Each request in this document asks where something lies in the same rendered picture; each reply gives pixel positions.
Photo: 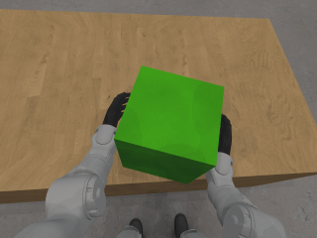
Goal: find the pedestal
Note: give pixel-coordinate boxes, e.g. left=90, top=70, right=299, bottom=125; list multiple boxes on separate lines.
left=0, top=9, right=317, bottom=204

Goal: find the left robot foot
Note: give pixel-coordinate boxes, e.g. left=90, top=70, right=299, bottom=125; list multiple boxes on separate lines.
left=129, top=218, right=143, bottom=238

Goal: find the carton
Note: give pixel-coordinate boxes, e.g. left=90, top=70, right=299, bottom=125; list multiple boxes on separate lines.
left=114, top=65, right=225, bottom=184

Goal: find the robot left upper arm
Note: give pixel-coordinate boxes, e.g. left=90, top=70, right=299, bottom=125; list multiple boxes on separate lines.
left=14, top=174, right=107, bottom=238

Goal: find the left robot shin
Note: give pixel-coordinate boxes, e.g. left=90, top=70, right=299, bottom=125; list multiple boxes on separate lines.
left=123, top=225, right=138, bottom=232

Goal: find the right robot hand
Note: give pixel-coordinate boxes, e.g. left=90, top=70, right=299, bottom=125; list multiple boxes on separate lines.
left=218, top=114, right=232, bottom=156

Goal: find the robot right forearm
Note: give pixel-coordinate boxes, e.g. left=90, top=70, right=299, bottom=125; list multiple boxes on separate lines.
left=205, top=152, right=286, bottom=238

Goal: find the robot left forearm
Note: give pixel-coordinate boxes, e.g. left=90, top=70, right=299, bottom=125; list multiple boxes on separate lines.
left=45, top=124, right=117, bottom=215

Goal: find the left robot hand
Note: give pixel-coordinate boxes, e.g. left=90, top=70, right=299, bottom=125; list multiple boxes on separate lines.
left=102, top=92, right=131, bottom=128

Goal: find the robot right upper arm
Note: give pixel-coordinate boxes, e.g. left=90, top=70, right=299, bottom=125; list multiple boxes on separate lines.
left=221, top=203, right=286, bottom=238

